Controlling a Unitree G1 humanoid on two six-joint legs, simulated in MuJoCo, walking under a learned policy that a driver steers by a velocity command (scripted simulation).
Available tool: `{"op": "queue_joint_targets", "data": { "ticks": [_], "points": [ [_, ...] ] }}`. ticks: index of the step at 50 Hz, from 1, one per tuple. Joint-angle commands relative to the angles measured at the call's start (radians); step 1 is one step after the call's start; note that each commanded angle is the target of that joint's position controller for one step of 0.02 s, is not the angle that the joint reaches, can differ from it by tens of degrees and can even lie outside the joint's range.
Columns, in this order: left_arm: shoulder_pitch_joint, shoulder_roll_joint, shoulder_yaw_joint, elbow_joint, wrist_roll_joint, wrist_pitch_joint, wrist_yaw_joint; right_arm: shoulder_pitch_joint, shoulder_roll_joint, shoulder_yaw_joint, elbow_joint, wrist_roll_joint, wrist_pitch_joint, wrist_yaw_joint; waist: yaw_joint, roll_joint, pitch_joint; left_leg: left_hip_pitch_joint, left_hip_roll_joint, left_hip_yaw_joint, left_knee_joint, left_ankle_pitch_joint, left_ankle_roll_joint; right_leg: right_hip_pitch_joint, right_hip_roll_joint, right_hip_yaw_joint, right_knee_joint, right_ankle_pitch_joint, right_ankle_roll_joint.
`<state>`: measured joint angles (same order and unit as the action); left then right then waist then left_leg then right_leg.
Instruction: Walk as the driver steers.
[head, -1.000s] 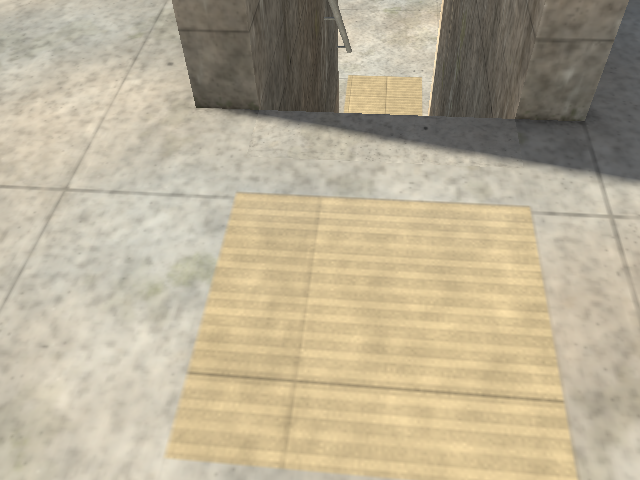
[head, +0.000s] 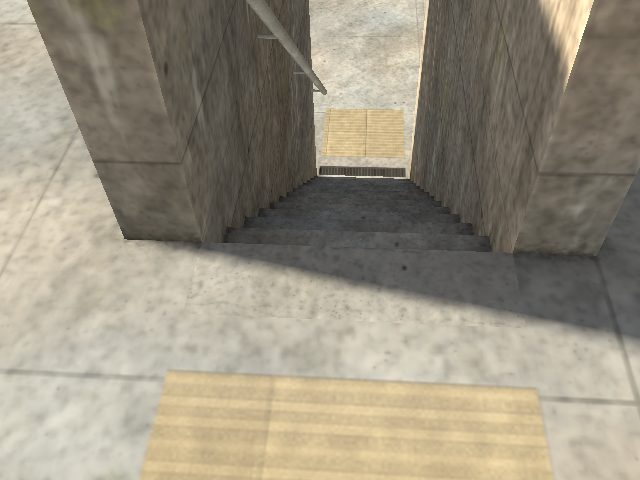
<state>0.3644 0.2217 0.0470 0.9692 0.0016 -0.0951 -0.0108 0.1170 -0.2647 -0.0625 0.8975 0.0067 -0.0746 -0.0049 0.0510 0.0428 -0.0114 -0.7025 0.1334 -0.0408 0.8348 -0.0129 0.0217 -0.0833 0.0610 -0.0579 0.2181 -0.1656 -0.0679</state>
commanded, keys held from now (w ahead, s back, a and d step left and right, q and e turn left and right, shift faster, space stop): w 0.58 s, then no key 0.42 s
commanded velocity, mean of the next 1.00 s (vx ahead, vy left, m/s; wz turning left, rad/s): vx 0.39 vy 0.00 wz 0.00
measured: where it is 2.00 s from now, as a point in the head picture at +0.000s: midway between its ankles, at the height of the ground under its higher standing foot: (337, 466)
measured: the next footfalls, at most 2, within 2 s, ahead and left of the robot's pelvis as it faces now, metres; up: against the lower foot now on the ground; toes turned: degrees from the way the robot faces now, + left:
left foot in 0.24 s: +0.32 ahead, +0.16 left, +0.00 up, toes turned +3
right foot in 0.76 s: +0.62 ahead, -0.07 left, +0.00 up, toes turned -2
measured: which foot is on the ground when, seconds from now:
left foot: up 0.00-0.22, down 0.24-0.80, up 0.82-1.00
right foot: down 0.00-0.26, up 0.28-0.74, down 0.76-1.00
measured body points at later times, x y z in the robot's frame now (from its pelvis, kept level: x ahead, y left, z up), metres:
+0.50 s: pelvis +0.28 +0.08 +0.00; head +0.29 +0.09 +0.45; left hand +0.40 +0.34 -0.13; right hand +0.30 -0.19 -0.14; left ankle +0.28 +0.15 -0.75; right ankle +0.37 -0.10 -0.67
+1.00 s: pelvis +0.49 +0.02 -0.01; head +0.52 +0.02 +0.44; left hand +0.66 +0.27 -0.12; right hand +0.58 -0.23 -0.14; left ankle +0.47 +0.18 -0.72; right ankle +0.58 -0.07 -0.75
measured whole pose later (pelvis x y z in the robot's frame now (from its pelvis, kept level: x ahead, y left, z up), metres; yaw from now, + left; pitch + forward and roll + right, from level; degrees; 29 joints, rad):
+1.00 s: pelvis +0.49 +0.02 -0.01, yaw +0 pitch +2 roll +0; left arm 0.10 0.25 0.05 0.85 0.00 -0.11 -0.05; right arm 0.21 -0.23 -0.03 0.89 -0.04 -0.08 0.07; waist -0.04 0.00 0.02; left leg -0.37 0.10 0.01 0.79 -0.41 -0.12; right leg -0.36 0.03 -0.06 0.39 -0.06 -0.06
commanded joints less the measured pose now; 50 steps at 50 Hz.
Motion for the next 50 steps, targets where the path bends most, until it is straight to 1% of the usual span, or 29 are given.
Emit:
{"op": "queue_joint_targets", "data": {
  "ticks": [1,5,8,10,11,12,13,14,15,16,17,18,20,22,29,32,33,34,36,38,39,40,41,42,43,45,46,48,50],
  "points": [
    [0.001,0.159,0.030,-0.041,-0.008,-0.011,0.014,-0.084,-0.025,-0.001,-0.065,0.003,-0.011,0.008,-0.008,-0.102,0.060,0.008,-0.018,0.023,-0.150,0.124,-0.006,-0.024,-0.253,0.128,-0.115,0.191,-0.130],
    [0.067,0.165,0.035,0.000,-0.015,0.003,0.018,-0.192,-0.026,0.007,-0.102,0.012,-0.018,0.027,0.025,-0.101,0.100,-0.013,-0.039,0.033,-0.258,0.092,0.006,0.089,-0.293,0.126,-0.082,0.182,-0.129],
    [0.069,0.178,0.044,0.015,-0.020,0.016,0.025,-0.212,-0.041,0.006,-0.124,0.015,-0.029,0.045,0.009,-0.112,0.102,0.010,-0.052,0.036,-0.308,-0.003,0.039,0.168,-0.332,0.134,-0.020,0.256,-0.114],
    [0.035,0.193,0.050,0.010,-0.021,0.024,0.026,-0.126,-0.076,-0.010,-0.107,0.014,-0.035,0.047,-0.047,-0.136,0.045,0.172,-0.097,0.075,-0.330,-0.064,0.068,0.174,-0.326,0.119,0.078,0.483,-0.092],
    [0.012,0.185,0.047,0.005,-0.020,0.030,0.026,0.003,-0.108,-0.030,-0.067,0.011,-0.035,0.043,-0.115,-0.132,-0.029,0.353,-0.135,0.106,-0.346,-0.058,0.090,0.143,-0.284,0.083,0.225,0.632,-0.070],
    [0.006,0.157,0.034,-0.009,-0.011,0.031,0.026,0.191,-0.168,-0.056,-0.013,0.006,-0.034,0.035,-0.187,-0.094,-0.155,0.645,-0.078,0.041,-0.314,-0.034,0.134,-0.004,-0.228,0.043,0.464,0.565,-0.036],
    [0.111,0.057,0.003,-0.023,-0.003,0.015,0.016,0.337,-0.266,-0.081,0.014,-0.012,-0.028,0.028,-0.171,0.120,-0.315,1.065,0.185,-0.382,-0.344,-0.155,0.281,-0.417,-0.077,-0.004,0.876,0.171,0.039],
    [0.109,0.047,-0.003,-0.011,-0.011,-0.012,0.010,0.346,-0.216,-0.061,0.019,-0.001,-0.025,0.030,-0.169,0.213,-0.392,1.128,0.268,-0.693,-0.516,-0.251,0.324,-0.584,-0.003,0.134,1.068,-0.393,0.043],
    [0.024,0.140,0.022,-0.035,-0.040,-0.030,0.005,0.269,-0.159,-0.041,0.010,0.007,-0.028,0.031,-0.162,0.153,-0.260,1.018,0.235,-0.583,-0.535,-0.305,0.272,-0.679,-0.070,0.181,1.147,-0.360,0.019],
    [-0.053,0.157,0.024,-0.059,-0.049,-0.036,0.008,0.176,-0.122,-0.030,-0.015,0.005,-0.028,0.029,-0.136,0.087,-0.152,0.861,0.202,-0.438,-0.554,-0.260,0.236,-0.685,-0.128,0.145,1.123,-0.268,0.004],
    [-0.093,0.149,0.029,-0.065,-0.037,-0.032,0.016,0.104,-0.090,-0.019,-0.024,-0.004,-0.030,0.034,-0.103,0.017,-0.072,0.701,0.161,-0.332,-0.594,-0.185,0.218,-0.642,-0.170,0.126,1.055,-0.185,0.004],
    [-0.081,0.138,0.037,-0.062,-0.025,-0.018,0.023,0.068,-0.062,-0.010,-0.026,-0.014,-0.036,0.037,-0.064,0.031,-0.043,0.601,0.124,-0.258,-0.626,-0.133,0.199,-0.574,-0.203,0.133,0.991,-0.134,0.003],
    [-0.038,0.090,0.035,-0.048,-0.021,0.009,0.026,0.073,-0.054,-0.009,-0.010,-0.015,-0.039,0.040,-0.033,0.047,-0.022,0.510,0.090,-0.182,-0.677,-0.083,0.203,-0.501,-0.217,0.125,0.935,-0.093,0.011],
    [-0.073,0.088,0.038,-0.063,-0.016,0.020,0.029,0.111,-0.087,-0.015,0.009,-0.014,-0.043,0.030,-0.029,0.028,0.009,0.496,0.086,-0.136,-0.707,-0.013,0.217,-0.544,-0.223,0.117,0.866,-0.027,0.030],
    [-0.320,0.064,0.029,-0.137,-0.011,0.011,0.012,0.226,-0.113,-0.016,0.053,-0.001,-0.029,0.000,-0.094,0.013,0.062,0.579,0.050,-0.025,-0.728,0.050,0.175,-0.600,-0.184,0.074,0.472,0.281,0.056],
    [-0.399,0.060,0.019,-0.160,-0.010,0.003,0.001,0.264,-0.116,-0.013,0.082,-0.002,-0.013,-0.007,-0.117,0.015,0.083,0.625,0.043,0.018,-0.660,0.234,0.154,-0.540,-0.137,0.040,0.353,0.271,0.056],
    [-0.309,0.013,-0.009,-0.156,0.110,0.019,-0.038,0.355,0.000,0.029,0.121,-0.125,-0.047,0.051,-0.079,0.034,0.038,0.684,0.099,-0.015,-0.632,0.315,0.232,-0.529,-0.140,0.080,0.378,0.292,0.049],
    [-0.340,0.050,0.003,-0.173,0.106,0.035,-0.045,0.309,-0.061,0.007,0.112,-0.112,-0.063,0.071,-0.071,0.033,0.068,0.741,0.120,-0.011,-0.603,0.365,0.229,-0.569,-0.147,0.101,0.340,0.238,0.048],
    [-0.404,0.114,0.017,-0.199,0.066,0.034,-0.039,0.240,-0.139,-0.015,0.085,-0.068,-0.071,0.070,-0.065,0.013,0.029,0.769,0.098,0.008,-0.535,0.407,0.177,-0.497,-0.119,0.070,0.285,0.216,0.024],
    [-0.356,0.166,0.032,-0.182,0.027,0.013,-0.020,0.251,-0.149,-0.018,0.085,-0.056,-0.062,0.065,-0.031,-0.004,-0.051,0.724,0.019,0.043,-0.408,0.539,0.102,-0.238,-0.057,0.001,0.217,0.345,-0.038],
    [-0.267,0.213,0.040,-0.163,0.012,-0.004,-0.010,0.289,-0.106,-0.003,0.071,-0.049,-0.056,0.070,-0.015,-0.067,-0.206,0.659,-0.059,0.077,-0.276,0.394,0.040,0.030,-0.120,0.031,0.265,0.637,-0.134],
    [-0.143,0.259,0.039,-0.154,0.009,-0.007,-0.017,0.511,0.037,0.040,0.058,-0.051,-0.054,0.065,-0.073,-0.273,-0.502,0.349,-0.161,0.081,-0.036,-0.094,-0.039,0.524,-0.405,0.375,0.316,0.887,-0.402],
    [0.025,0.205,0.034,-0.109,0.028,-0.003,-0.014,0.405,-0.042,0.019,0.030,-0.046,-0.044,0.066,0.030,-0.279,-0.519,0.218,-0.222,0.055,0.211,-0.716,-0.078,0.562,-0.520,0.597,0.183,0.866,-0.443],
    [0.047,0.248,0.056,-0.081,0.037,-0.023,0.003,0.238,-0.072,0.004,-0.031,-0.042,-0.021,0.062,0.048,-0.184,-0.340,0.162,-0.154,-0.021,0.341,-0.747,-0.051,0.371,-0.479,0.537,0.122,0.681,-0.336],
    [-0.082,0.232,0.062,-0.103,0.016,-0.033,0.015,0.194,-0.078,0.001,-0.040,-0.057,-0.014,0.042,-0.013,-0.133,-0.178,0.161,-0.068,-0.022,0.341,-0.697,-0.046,0.150,-0.432,0.402,0.097,0.554,-0.248],
    [-0.298,0.083,0.011,-0.177,-0.018,-0.037,0.010,0.257,0.017,0.028,-0.013,-0.076,-0.011,0.027,-0.129,-0.133,-0.070,0.296,0.002,-0.025,0.154,-0.620,-0.088,-0.131,-0.340,0.272,0.047,0.581,-0.181],
    [-0.354,0.098,0.009,-0.202,-0.017,-0.034,-0.004,0.298,0.046,0.039,0.008,-0.076,-0.007,0.032,-0.170,-0.097,-0.089,0.428,0.002,0.007,0.087,-0.553,-0.117,-0.228,-0.301,0.205,0.043,0.636,-0.152],
    [-0.438,0.179,0.039,-0.239,0.003,-0.041,-0.036,0.362,-0.026,0.015,0.044,-0.042,0.012,0.073,-0.197,-0.111,-0.120,0.525,-0.046,0.080,-0.023,-0.396,-0.165,-0.296,-0.206,0.085,0.084,0.550,-0.104],
    [-0.427,0.182,0.043,-0.228,-0.001,-0.041,-0.066,0.371,-0.060,0.004,0.046,-0.036,0.015,0.098,-0.190,-0.101,-0.101,0.546,-0.059,0.110,-0.145,-0.221,-0.172,-0.337,-0.190,0.095,0.137,0.215,-0.072]
  ]
}}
